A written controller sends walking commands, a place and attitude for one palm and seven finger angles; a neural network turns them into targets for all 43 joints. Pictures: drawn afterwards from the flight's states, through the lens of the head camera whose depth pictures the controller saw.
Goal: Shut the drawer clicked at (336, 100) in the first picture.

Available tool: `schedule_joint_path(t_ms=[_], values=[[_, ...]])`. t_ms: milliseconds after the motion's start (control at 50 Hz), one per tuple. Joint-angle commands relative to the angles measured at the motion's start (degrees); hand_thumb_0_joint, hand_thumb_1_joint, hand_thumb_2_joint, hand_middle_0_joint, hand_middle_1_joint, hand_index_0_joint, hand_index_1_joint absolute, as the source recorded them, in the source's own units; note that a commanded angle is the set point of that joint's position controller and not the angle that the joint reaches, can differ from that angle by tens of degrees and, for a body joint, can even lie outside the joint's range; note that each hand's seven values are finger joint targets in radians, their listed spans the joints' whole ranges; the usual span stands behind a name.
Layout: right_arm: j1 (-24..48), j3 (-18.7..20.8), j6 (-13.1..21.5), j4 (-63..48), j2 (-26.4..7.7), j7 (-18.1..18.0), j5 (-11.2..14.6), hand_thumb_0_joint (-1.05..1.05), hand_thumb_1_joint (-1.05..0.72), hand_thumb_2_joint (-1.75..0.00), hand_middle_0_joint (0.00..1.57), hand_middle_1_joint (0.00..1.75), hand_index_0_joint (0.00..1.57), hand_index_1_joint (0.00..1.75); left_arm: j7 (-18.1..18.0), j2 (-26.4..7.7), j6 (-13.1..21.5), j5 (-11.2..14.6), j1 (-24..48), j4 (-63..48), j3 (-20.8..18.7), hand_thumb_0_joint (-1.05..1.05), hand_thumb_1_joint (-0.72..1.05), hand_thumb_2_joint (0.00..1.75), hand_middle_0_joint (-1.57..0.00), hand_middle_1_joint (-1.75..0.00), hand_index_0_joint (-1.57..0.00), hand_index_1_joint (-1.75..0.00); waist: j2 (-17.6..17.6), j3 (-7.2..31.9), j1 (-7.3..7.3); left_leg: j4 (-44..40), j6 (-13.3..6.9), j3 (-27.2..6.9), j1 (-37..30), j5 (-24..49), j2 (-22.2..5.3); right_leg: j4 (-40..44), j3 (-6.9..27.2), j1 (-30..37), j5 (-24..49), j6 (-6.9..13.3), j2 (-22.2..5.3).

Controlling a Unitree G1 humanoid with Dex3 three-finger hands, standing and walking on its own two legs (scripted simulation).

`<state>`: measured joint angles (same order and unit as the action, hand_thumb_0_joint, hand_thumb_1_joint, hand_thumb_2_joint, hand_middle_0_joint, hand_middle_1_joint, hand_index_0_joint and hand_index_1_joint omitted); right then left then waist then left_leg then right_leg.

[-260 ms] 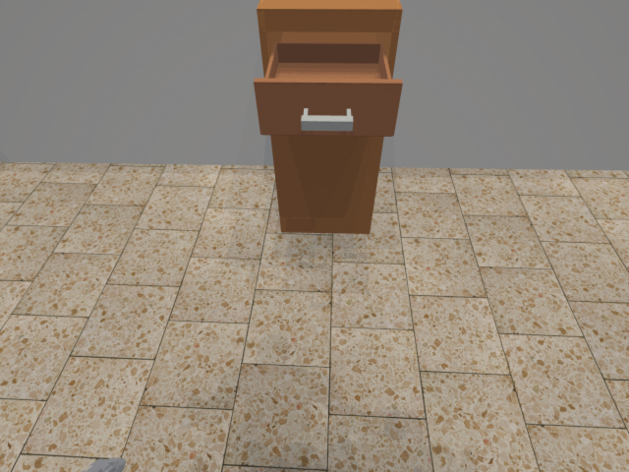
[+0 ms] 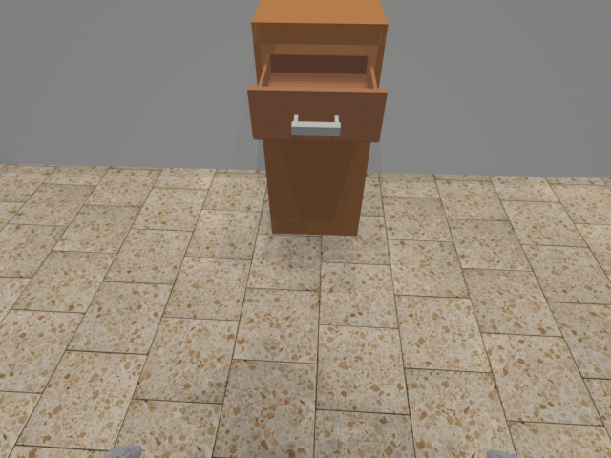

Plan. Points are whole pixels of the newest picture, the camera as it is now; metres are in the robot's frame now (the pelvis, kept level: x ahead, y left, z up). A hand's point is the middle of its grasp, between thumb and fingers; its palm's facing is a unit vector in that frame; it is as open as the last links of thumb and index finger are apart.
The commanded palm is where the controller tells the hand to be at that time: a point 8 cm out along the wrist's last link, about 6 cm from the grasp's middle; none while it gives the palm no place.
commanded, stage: stand and wait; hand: left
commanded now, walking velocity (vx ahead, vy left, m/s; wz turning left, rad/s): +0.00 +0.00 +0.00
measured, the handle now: (316, 124) +0.87 +0.03 -0.01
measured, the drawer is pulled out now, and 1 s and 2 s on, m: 0.29 0.29 0.29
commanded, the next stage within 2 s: look at it before walking up in 0.56 s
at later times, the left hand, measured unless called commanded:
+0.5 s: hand out of the picture +0.05 +0.24 -0.15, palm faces -0.03 -0.94 -0.35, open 7.4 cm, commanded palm none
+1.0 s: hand out of the picture +0.06 +0.24 -0.15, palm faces -0.04 -0.94 -0.33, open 7.4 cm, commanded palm none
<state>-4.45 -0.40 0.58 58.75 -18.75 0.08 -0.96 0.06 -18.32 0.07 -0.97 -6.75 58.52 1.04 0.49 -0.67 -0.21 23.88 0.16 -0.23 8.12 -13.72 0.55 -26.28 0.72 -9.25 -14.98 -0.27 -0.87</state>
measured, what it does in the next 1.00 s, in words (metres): stands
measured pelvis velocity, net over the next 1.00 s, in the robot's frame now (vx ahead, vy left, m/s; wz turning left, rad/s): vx -0.01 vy -0.01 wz -0.01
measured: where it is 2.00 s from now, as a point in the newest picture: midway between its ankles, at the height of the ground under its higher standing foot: outside the picture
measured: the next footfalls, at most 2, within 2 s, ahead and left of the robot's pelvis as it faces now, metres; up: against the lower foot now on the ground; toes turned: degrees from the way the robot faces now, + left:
none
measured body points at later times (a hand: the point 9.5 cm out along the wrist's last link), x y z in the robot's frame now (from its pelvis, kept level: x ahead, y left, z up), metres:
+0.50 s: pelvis -0.01 -0.01 +0.00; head -0.01 -0.02 +0.45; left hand +0.05 +0.29 -0.13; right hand +0.05 -0.30 -0.14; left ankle -0.01 +0.12 -0.74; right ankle -0.01 -0.12 -0.74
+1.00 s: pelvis -0.01 -0.01 +0.00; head -0.01 -0.01 +0.45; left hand +0.07 +0.29 -0.13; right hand +0.06 -0.30 -0.13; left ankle -0.01 +0.12 -0.74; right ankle -0.01 -0.12 -0.74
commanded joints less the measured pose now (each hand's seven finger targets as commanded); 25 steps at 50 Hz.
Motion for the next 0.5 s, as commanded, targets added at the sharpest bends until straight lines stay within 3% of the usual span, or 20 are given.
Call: schedule_joint_path(t_ms=[0, 480], values=[[2.2, 2.7, 1.5, -2.8, -11.6, -1.0, 0.1, 0.0, -0.9, -0.9, 0.2, 0.3, 0.2, 0.3, -0.7, -12.8, 1.6, 0.3, 2.0, -3.5, -3.3, 0.0, 0.9, 0.9, -0.2, -0.3, -0.2, -0.3, -1.1, 3.0, 0.12, -3.6, -2.0, -4.6, -0.1, 10.7, -6.4, 5.1, 5.4, 0.1, 11.8, 2.4, -5.9], [-0.8, 2.2, 1.5, 1.7, -11.6, -1.0, 0.3, 0.0, -0.9, -0.9, 0.2, 0.3, 0.2, 0.3, -0.7, -12.5, 1.7, 0.4, 0.4, 0.4, -3.2, 0.0, 0.9, 0.9, -0.2, -0.3, -0.2, -0.3, -1.0, 2.2, 0.11, -5.9, -1.3, -4.9, -0.1, 6.9, -7.0, 8.5, 6.4, 0.0, 6.1, 2.3, -6.0]])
